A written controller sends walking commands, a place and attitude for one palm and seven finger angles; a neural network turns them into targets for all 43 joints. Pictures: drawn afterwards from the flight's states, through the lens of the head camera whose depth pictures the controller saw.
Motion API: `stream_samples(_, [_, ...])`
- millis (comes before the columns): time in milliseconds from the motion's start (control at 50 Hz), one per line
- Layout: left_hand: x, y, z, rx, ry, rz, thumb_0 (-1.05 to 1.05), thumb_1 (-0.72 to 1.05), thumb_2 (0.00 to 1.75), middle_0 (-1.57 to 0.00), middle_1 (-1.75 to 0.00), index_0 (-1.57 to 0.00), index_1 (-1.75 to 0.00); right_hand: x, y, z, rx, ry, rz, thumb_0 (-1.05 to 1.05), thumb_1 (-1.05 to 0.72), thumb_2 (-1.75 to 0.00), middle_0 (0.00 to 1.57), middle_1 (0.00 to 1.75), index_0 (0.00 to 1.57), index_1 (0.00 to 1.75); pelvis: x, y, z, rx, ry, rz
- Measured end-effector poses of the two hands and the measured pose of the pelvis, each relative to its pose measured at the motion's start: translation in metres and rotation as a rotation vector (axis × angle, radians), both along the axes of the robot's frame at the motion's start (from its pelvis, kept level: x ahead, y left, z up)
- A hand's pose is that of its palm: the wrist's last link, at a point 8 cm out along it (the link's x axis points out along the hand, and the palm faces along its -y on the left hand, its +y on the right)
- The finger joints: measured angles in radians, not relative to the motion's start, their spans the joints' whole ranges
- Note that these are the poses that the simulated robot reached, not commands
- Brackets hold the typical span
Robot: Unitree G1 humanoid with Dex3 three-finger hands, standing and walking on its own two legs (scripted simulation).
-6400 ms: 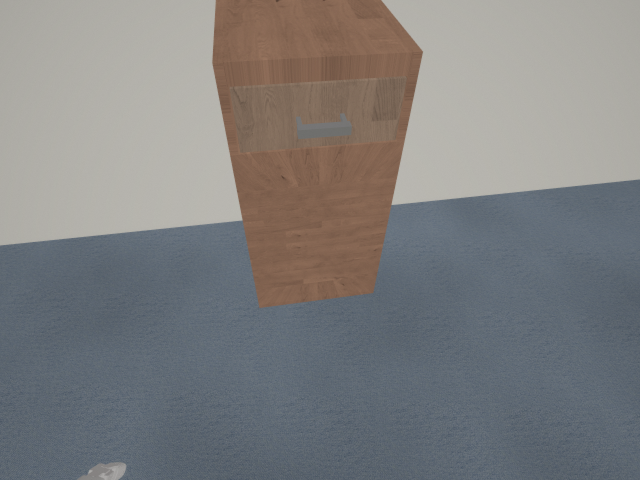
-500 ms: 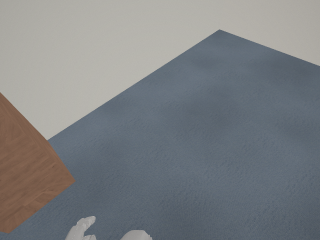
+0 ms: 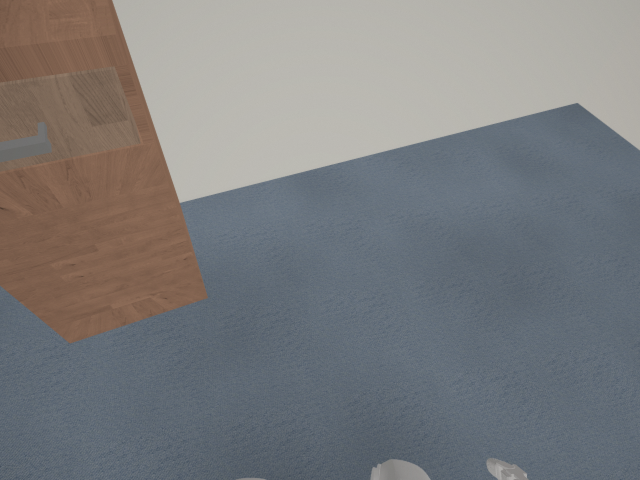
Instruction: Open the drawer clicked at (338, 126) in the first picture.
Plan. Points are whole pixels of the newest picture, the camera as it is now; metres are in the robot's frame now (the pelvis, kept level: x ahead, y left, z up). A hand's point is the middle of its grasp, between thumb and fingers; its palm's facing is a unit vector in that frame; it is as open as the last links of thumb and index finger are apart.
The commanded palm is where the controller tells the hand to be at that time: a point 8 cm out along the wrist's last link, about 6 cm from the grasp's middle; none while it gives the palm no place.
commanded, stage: turn to face it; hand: left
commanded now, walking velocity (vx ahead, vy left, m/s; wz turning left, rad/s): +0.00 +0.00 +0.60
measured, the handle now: (8, 142) +0.57 +0.57 +0.00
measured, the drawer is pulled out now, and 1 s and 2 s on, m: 0.00 0.00 0.00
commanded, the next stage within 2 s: take the last steps up to it in 0.56 s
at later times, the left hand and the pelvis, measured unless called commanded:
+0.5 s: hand out of the picture +0.05 +0.16 -0.14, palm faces +0.29 -0.92 -0.28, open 7.4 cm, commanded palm none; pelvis +0.00 -0.05 +0.00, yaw +17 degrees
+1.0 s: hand out of the picture -0.08 +0.19 -0.17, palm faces +0.44 -0.88 -0.19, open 7.4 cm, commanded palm none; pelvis +0.00 +0.01 +0.01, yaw +23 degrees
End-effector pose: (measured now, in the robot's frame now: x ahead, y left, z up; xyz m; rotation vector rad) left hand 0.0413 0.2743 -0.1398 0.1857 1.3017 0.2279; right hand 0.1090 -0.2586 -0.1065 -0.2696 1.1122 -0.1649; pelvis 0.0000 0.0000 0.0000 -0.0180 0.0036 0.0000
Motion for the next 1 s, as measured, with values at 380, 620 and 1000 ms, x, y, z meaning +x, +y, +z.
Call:
stream_samples(380, [0.034,-0.056,0.035,0.058,-0.273,0.083,0.01,0.91,0.90,-0.20,-0.30,-0.20,-0.30,-0.017,-0.028,-0.042,0.093,0.150,0.083,0.00,-0.91,-0.90,0.21,0.30,0.20,0.30,0.000,-0.047,-0.006,0.022,-0.007,0.232])
stream_samples(620, [-0.078,-0.077,0.025,0.023,-0.086,0.289,0.01,0.90,0.90,-0.20,-0.30,-0.21,-0.30,0.018,-0.022,-0.029,0.057,0.186,0.239,0.00,-0.91,-0.90,0.20,0.30,0.19,0.30,-0.004,-0.048,0.006,0.054,-0.014,0.351])
stream_samples(1000, [-0.144,-0.038,0.005,-0.086,0.041,0.419,0.01,0.91,0.90,-0.19,-0.30,-0.20,-0.30,0.018,0.069,-0.010,0.042,0.116,0.342,0.00,-0.93,-0.90,0.21,0.30,0.20,0.30,0.001,0.013,0.011,0.011,-0.032,0.406])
